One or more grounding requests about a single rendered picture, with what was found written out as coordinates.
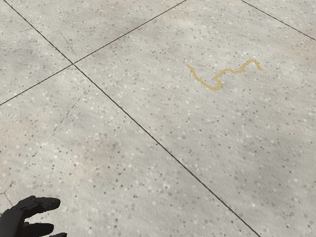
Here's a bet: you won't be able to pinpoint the robot left hand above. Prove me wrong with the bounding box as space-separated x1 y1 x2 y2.
0 196 67 237

